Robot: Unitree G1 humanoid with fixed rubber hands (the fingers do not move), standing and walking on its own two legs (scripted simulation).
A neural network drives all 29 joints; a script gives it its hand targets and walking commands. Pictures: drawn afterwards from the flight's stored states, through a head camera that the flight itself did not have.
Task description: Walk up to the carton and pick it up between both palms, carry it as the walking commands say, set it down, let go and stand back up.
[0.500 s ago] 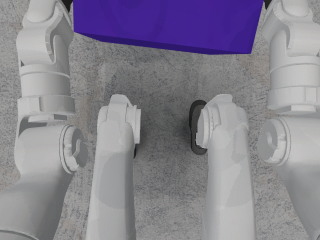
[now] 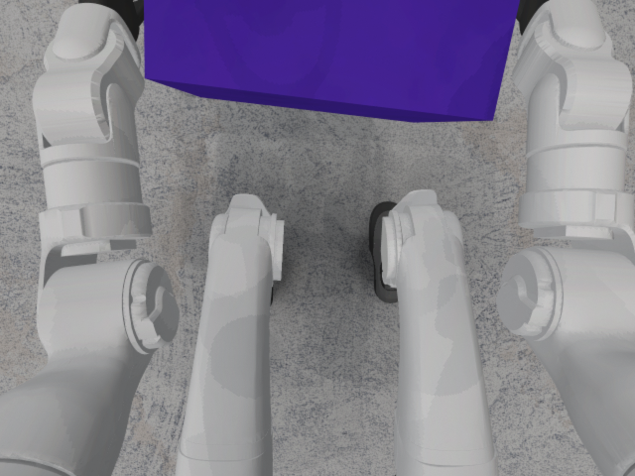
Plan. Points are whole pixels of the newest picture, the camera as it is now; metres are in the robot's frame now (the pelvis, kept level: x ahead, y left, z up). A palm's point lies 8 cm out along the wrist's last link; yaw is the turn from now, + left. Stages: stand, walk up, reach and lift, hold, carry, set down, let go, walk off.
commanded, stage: reach and lift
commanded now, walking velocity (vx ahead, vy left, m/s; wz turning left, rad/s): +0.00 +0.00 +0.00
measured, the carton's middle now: (327, 2) +0.55 +0.00 -0.15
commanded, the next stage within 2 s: none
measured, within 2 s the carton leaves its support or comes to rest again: neither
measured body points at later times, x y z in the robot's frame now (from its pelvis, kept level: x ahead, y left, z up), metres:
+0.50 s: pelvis +0.00 +0.00 +0.05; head +0.30 -0.01 +0.37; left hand +0.52 +0.19 -0.02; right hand +0.52 -0.19 -0.03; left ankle +0.15 +0.14 -0.46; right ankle +0.17 -0.13 -0.46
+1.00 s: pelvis +0.01 +0.00 +0.12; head +0.29 -0.01 +0.46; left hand +0.50 +0.19 +0.05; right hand +0.50 -0.20 +0.04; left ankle +0.15 +0.14 -0.46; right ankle +0.17 -0.13 -0.46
